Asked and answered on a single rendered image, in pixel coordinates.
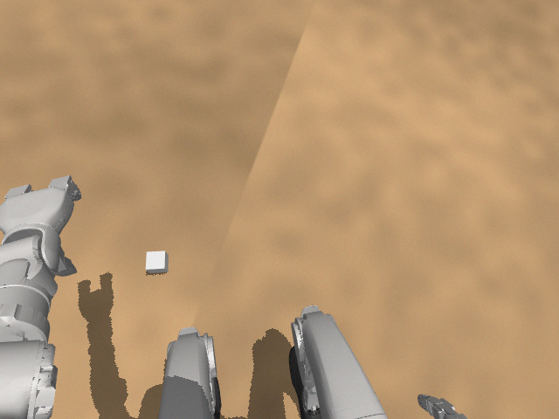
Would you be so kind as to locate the right robot foot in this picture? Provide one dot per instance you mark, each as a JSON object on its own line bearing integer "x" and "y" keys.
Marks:
{"x": 299, "y": 388}

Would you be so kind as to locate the left robot arm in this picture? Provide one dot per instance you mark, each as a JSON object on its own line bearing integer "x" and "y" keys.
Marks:
{"x": 29, "y": 262}

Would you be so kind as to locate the cube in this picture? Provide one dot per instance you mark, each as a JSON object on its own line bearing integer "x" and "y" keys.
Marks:
{"x": 157, "y": 261}

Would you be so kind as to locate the left robot hand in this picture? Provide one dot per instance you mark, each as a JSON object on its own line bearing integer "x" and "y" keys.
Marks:
{"x": 51, "y": 207}

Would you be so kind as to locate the right robot hand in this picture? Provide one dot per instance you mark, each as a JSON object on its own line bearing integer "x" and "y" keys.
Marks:
{"x": 439, "y": 408}

